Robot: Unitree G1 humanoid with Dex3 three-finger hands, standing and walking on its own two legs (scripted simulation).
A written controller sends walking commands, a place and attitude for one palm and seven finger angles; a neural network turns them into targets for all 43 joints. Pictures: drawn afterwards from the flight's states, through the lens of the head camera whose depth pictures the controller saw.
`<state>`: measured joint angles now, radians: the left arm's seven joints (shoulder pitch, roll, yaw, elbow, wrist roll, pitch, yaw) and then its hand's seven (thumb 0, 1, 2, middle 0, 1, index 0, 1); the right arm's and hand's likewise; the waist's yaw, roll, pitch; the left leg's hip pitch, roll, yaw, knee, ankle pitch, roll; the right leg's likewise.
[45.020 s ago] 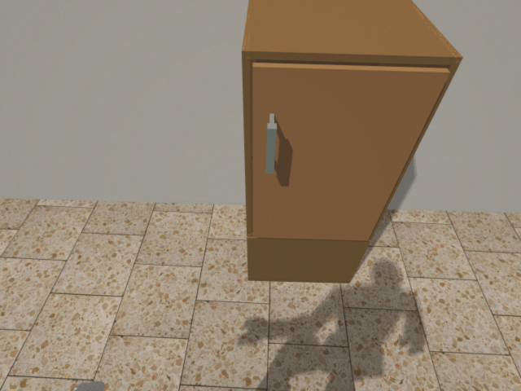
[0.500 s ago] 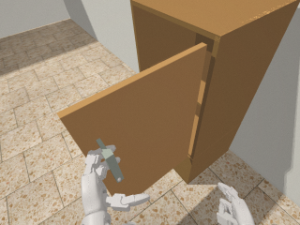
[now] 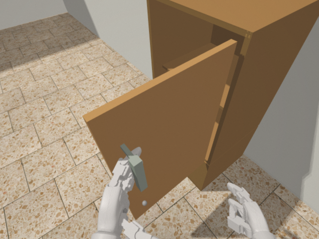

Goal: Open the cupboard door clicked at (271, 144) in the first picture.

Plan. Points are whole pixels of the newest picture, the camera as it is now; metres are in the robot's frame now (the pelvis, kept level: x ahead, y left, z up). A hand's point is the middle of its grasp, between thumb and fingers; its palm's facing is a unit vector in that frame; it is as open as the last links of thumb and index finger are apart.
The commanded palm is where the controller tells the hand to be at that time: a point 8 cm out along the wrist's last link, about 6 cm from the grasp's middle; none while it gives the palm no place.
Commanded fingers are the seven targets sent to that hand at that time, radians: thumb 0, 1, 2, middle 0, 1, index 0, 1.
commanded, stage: slide the hand sideways off the handle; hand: left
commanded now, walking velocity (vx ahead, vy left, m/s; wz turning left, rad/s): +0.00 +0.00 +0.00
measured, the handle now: (134, 168) +0.27 +0.07 +0.08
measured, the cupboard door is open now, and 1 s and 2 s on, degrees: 91 91 91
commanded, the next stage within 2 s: draw the hand back to the body in 1.04 s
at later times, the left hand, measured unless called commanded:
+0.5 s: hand (125, 214) +0.17 +0.07 +0.09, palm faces -0.07 -1.00 +0.07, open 15.4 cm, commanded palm +0.12 +0.12 +0.08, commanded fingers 0.00 -0.50 0.30 -0.15 -0.30 -0.15 -0.30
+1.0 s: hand (98, 228) +0.15 +0.12 +0.08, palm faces -0.02 -1.00 +0.03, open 15.8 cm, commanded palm +0.09 +0.17 +0.08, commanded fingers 0.00 -0.50 0.30 -0.15 -0.30 -0.15 -0.30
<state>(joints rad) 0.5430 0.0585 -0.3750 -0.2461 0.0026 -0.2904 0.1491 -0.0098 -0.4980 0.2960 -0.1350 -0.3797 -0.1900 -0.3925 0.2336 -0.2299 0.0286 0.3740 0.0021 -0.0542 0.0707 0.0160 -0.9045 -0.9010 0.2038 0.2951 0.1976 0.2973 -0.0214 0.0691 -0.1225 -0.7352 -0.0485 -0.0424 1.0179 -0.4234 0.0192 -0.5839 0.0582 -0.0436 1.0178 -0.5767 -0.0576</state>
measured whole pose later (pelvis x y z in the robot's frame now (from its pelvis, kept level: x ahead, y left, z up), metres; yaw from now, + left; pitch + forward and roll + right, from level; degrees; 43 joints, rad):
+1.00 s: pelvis +0.00 +0.02 -0.02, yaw -2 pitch +11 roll -2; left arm 0.84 0.14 -0.15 -0.48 -0.13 -0.30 -0.05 -0.01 -0.40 0.35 -0.15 -0.31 -0.16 -0.30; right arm 0.28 -0.20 0.00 0.30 0.04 0.03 -0.02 0.02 -0.91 -0.90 0.20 0.29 0.20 0.30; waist 0.01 0.07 -0.16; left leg -0.85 -0.03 -0.03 1.13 -0.47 0.04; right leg -0.69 0.07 -0.03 1.10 -0.60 -0.04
